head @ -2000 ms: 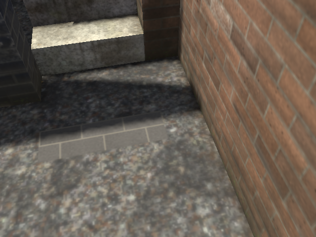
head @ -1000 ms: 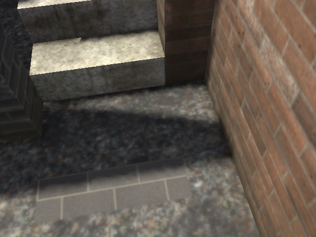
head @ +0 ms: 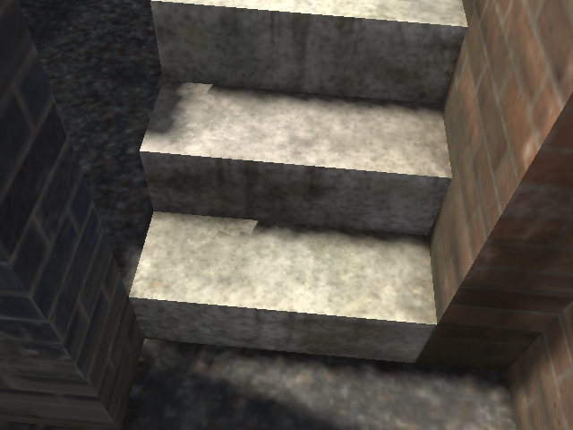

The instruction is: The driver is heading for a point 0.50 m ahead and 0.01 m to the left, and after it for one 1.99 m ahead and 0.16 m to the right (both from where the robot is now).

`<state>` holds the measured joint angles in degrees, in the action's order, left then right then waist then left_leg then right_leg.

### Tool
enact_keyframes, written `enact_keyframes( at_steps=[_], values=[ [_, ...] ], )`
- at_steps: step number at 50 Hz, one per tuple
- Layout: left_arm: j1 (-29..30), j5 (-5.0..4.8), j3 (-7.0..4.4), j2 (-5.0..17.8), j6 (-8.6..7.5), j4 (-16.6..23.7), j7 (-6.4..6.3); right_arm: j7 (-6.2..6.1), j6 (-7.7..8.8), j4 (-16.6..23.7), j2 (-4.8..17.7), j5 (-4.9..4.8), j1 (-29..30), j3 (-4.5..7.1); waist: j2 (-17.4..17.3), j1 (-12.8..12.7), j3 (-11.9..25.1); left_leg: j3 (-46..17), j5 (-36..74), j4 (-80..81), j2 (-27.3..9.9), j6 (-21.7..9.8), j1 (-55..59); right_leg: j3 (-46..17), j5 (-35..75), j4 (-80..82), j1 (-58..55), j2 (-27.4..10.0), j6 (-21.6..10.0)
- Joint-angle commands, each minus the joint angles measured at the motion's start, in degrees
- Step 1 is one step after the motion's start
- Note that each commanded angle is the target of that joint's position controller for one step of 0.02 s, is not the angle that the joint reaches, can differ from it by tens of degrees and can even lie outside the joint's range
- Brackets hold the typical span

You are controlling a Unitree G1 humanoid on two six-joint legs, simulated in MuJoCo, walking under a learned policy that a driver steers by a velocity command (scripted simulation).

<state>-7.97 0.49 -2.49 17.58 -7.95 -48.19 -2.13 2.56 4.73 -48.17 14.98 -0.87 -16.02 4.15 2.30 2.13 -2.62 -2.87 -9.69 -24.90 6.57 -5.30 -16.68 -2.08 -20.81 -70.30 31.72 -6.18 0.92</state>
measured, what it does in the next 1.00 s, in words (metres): walks ahead: right foot, then left foot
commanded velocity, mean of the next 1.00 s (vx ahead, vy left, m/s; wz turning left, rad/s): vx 0.30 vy -0.02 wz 0.21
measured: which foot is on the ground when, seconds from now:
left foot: down 0.00-0.30, up 0.32-0.62, down 0.64-1.00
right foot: up 0.00-0.28, down 0.30-0.64, up 0.66-0.92, down 0.94-1.00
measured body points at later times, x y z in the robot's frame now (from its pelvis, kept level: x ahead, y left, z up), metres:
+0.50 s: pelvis +0.28 +0.01 +0.00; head +0.32 +0.02 +0.45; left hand +0.29 +0.30 -0.13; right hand +0.46 -0.22 -0.11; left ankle +0.23 +0.13 -0.65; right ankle +0.33 -0.09 -0.74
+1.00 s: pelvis +0.37 +0.03 -0.01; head +0.37 +0.03 +0.44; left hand +0.33 +0.27 -0.16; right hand +0.50 -0.17 -0.15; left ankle +0.39 +0.16 -0.74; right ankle +0.38 -0.12 -0.74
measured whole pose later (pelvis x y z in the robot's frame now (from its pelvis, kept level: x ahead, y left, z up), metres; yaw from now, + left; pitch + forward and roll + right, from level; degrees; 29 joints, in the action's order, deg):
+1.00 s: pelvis +0.37 +0.03 -0.01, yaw +11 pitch -2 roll +1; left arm -17.4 1.8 0.2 10.7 1.5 -61.5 -0.8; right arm -2.7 -0.7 -51.7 9.0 1.1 -11.5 -1.0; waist 0.4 0.3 -1.6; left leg -1.0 -12.1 -30.6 1.5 0.3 -16.5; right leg -3.5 -18.7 -32.7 11.6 -2.8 3.0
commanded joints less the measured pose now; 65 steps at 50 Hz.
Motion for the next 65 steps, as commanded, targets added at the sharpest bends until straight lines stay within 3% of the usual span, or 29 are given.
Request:
enact_keyframes(
  at_steps=[1,6,8,10,12,14,15,16,17,18,20,23,26,29,31,32,33,34,35,38,40,45,47,48,49,50,52,55,65],
  values=[
    [-1.44,1.87,-1.17,4.53,1.11,4.97,0.08,-1.1,1.43,3.8,8.76,-1.54,0.15,2.09,-3.71,-3.48,3.29,-14.84,18.01,12.64,-13.23,-9.43,3.68,-0.84,5.98,11.81,2.16,-0.01,0.54],
    [12.2,0.66,0.2,1.05,1.02,9.19,1.41,-3.38,1.12,3.11,12.29,-1.59,-3.02,3.45,-4.49,1.38,-0.1,-12.57,11.76,14.98,-10.78,-7.24,2.25,2.54,24.4,42.59,-3.87,6.7,2.06],
    [11.1,0.58,-0.58,2.85,1.02,8.66,1.77,-3.4,1.82,2.2,10.08,-1.75,-4.14,3.26,-8.86,0.64,0.13,-14.58,12.44,11.54,-12.38,-6.77,6.47,0.07,29.29,44.94,-3.49,5.8,1.07],
    [12.21,0.28,-0.89,3.61,0.58,8.77,2.05,-3.84,2.19,0.77,8.13,-1.57,-6.51,2.88,-8.01,1.32,0.41,-16.23,10.67,9.43,-13.96,-5.89,11.04,-1.07,29.5,47.82,-3.31,5.55,-0.15],
    [11.77,0.81,-1.69,4.75,0.85,9.4,1.78,-4.88,2.18,0.79,8.3,-1.11,-4.75,2.57,-9.07,-1.52,1.87,-17.11,24.52,6.61,-15.97,-4.45,14.1,-1.62,25.32,46.9,-6.77,6.24,-2.35],
    [0.95,1.33,-2.73,7.0,0.44,6.34,0.57,-4.03,1.83,2.27,8.48,-0.8,-0.78,2.11,-9.9,-7.37,8.54,-14.96,42.98,-5.76,-12.83,-2.31,17.98,-0.69,23.54,49.59,-18.72,7.17,-5.99],
    [-7.28,2.0,-3.04,8.62,0.39,4.47,0.45,-3.46,1.74,3.79,7.25,0.16,1.65,1.2,-7.99,-10.94,15.68,-14.04,41.42,-16.53,-10.91,-1.13,14.19,-3.1,27.17,46.94,-30.73,3.45,-9.09],
    [-13.56,2.06,-3.65,12.01,0.95,3.59,0.93,-3.05,2.02,2.72,3.77,1.07,-5.41,-0.31,4.72,-8.84,23.99,-11.67,12.26,-33.34,-4.06,1.49,1.55,-15.84,34.54,41.59,-48.74,-6.28,-14.59],
    [-17.28,1.49,-4.25,11.33,1.86,0.03,1.93,-3.19,1.96,-0.38,2.6,-1.54,-14.39,-1.04,18.3,-6.38,26.51,-10.97,-27.27,-48.73,2.51,3.53,-15.17,-36.64,28.71,47.77,-58.64,-16.76,-21.7],
    [-13.19,-0.05,-3.37,7.17,1.94,1.29,2.15,-3.5,1.72,-0.89,8.67,-2.19,-10.22,-0.11,8.51,-6.69,17.83,-10.9,-24.19,-55.49,-3.39,3.65,-21.22,-33.19,15.7,49.73,-50.94,-15.54,-19.12],
    [-5.79,0.33,-1.63,3.56,2.74,2.24,1.95,-3.73,0.95,1.73,9.25,0.1,-1.41,-0.07,-1.55,-5.49,6.53,-4.56,-17.59,-58.06,-6.36,5.95,-21.24,-19.07,25.69,53.66,-34.1,-10.7,-17.83],
    [-2.98,0.17,-0.49,2.25,1.84,-0.15,1.36,-4.19,0.6,4.47,3.87,-0.02,3.85,-1.59,-0.38,-2.78,0.96,-1.08,-13.36,-46.22,-9.37,8.07,-17.06,-11.07,41.5,57.06,-23.4,-5.78,-17.2],
    [-1.82,0.55,-0.44,5.11,1.54,-0.85,1.12,-3.59,0.18,6.5,-1.76,1.42,7.27,-4.3,1.31,-1.94,4.3,2.34,-6.64,-21.69,-9.44,9.74,-5.37,-1.1,60.26,55.12,-18.39,-2.13,-15.14],
    [-3.53,0.94,-0.53,7.12,2.44,-1.81,1.85,-4.15,-0.79,4.22,2.66,0.82,4.09,-3.3,1.9,-1.28,11.99,3.89,9.72,-9.99,-6.15,8.82,5.23,-0.56,63.08,51.1,-22.44,-3.34,-13.36],
    [-4.29,0.05,1.01,3.59,3.04,-4.09,2.23,-4.88,-1.91,2.71,3.5,0.95,2.36,-2.53,4.82,0.84,11.79,2.55,16.05,-1.73,-6.18,6.27,13.68,-0.01,49.3,48.28,-19.95,-0.34,-8.11],
    [-10.44,-0.47,1.73,1.76,4.25,-8.62,1.59,-4.95,-1.85,4.66,6.05,3.62,1.15,-1.89,4.29,4.03,12.88,-1.53,34.85,-1.08,-11.18,4.43,22.21,3.26,31.01,41.95,-13.58,4.98,-2.57],
    [-15.56,0.51,2.41,-0.75,5.16,-8.6,1.66,-4.75,-2.44,3.9,7.76,4.99,-0.69,-2.07,-7.71,1.08,15.83,-14.79,51.26,-1.25,-23.92,-3.36,25.78,0.53,-3.08,32.08,-8.94,6.59,1.04],
    [-15.87,-0.37,2.12,-0.19,6.47,-8.47,1.32,-4.1,-2.64,3.24,4.65,5.57,0.68,-2.83,-10.8,-0.1,16.94,-19.01,46.89,-1.39,-28.18,-9.29,20.37,-4.29,-18.01,22.5,-9.32,4.92,2.5],
    [-14.6,-0.87,1.62,2.39,7.61,-7.83,0.74,-3.26,-2.43,3.3,3.68,4.81,3.49,-3.06,-11.08,-0.87,14.13,-18.83,37.18,0.62,-26.83,-9.96,14.84,-5.12,-19.65,16.29,-7.84,4.69,3.7],
    [-15.29,0.71,-0.23,3.65,10.72,-9.56,-0.92,-4.02,-3.09,3.85,2.99,3.2,9.88,-3.64,-11.39,-3.48,4.1,-15.08,8.9,6.8,-21.51,-4.99,1.1,-4.98,-13.25,9.34,-7.42,3.78,7.53],
    [-16.75,0.54,-0.12,0.33,11.29,-10.62,-1.12,-4.35,-3.59,2.96,0.94,3.78,10.4,-4.32,-11.82,-4.37,2.57,-11.31,6.22,6.97,-18.86,-4.06,-3.74,-3.61,-10.29,9.13,-10.99,4.07,8.55],
    [-12.46,0.88,1.66,-3.98,9.71,-10.36,-0.05,-5.45,-4.36,1.39,0.63,2.47,8.69,-4.01,-10.93,-3.33,3.54,-8.33,4.32,3.88,-14.47,-1.4,0.0,-0.1,-3.08,36.19,-18.19,3.56,6.09],
    [-14.15,1.91,2.15,-2.88,9.0,-11.8,1.39,-5.52,-4.2,0.35,-0.01,1.58,6.21,-4.05,-6.79,-3.75,2.87,-6.19,1.61,1.51,-11.15,2.41,-0.43,-1.11,16.59,47.2,-23.62,3.29,4.41],
    [-15.52,1.46,2.02,-0.65,9.01,-12.59,1.58,-5.43,-4.58,-0.76,0.18,2.09,2.55,-3.61,-2.74,-1.07,1.97,-3.89,-6.11,-0.08,-8.34,4.4,1.39,-1.79,19.75,46.09,-20.62,2.47,2.91],
    [-13.9,1.6,1.97,0.9,9.01,-13.95,1.79,-5.47,-5.37,-1.53,-1.56,1.98,-1.25,-3.88,6.22,1.79,-0.34,-2.06,-10.58,4.12,-7.41,6.06,5.75,-4.14,2.69,49.75,-11.77,2.21,0.19],
    [-11.16,1.45,1.49,1.49,8.96,-12.69,1.67,-5.84,-5.51,-2.12,0.64,1.46,1.7,-3.31,3.11,-0.06,-5.14,-2.21,-11.0,3.4,-7.26,6.7,5.24,-4.41,-4.76,52.37,-9.28,3.57,-0.06],
    [-10.73,1.97,1.76,0.21,7.97,-13.06,1.58,-6.6,-5.79,-4.09,0.33,0.76,1.47,-3.0,1.04,-1.1,-4.43,-1.7,-5.93,2.85,-6.85,6.84,5.0,-4.5,1.12,53.77,-13.13,3.19,0.52],
    [-13.32,0.74,2.69,-3.6,6.22,-14.02,1.36,-5.65,-5.6,-4.41,1.14,0.41,0.73,-2.3,1.8,-2.38,-0.92,-1.9,1.1,3.3,-7.56,7.34,5.83,-3.92,8.8,53.44,-18.15,3.68,-0.45],
    [-14.9,0.64,2.61,-2.91,6.38,-13.54,1.63,-5.59,-5.6,-5.76,2.04,0.14,-2.46,-2.18,-1.92,-2.54,1.21,-1.85,5.25,3.89,-8.91,8.09,6.54,-4.03,21.28,53.67,-21.55,3.62,-0.85]
  ],
)
Velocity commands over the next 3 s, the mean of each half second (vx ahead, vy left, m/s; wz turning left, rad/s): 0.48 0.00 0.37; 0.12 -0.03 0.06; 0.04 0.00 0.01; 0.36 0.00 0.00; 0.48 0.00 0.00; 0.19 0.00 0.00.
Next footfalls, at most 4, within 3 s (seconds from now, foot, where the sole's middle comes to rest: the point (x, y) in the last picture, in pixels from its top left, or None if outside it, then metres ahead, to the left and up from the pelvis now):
0.30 right None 0.37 -0.08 -0.78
0.64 left None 0.43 0.17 -0.78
0.94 right None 0.41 -0.16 -0.78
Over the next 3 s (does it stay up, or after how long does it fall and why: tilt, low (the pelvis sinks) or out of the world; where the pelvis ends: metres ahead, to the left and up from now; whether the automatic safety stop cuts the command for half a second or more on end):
stays up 0.41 0.01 0.01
